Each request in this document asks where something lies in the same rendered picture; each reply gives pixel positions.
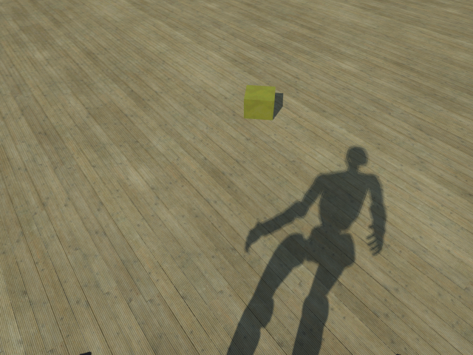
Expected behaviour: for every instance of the carton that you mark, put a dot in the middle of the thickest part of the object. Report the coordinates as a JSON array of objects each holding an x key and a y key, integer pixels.
[{"x": 259, "y": 102}]

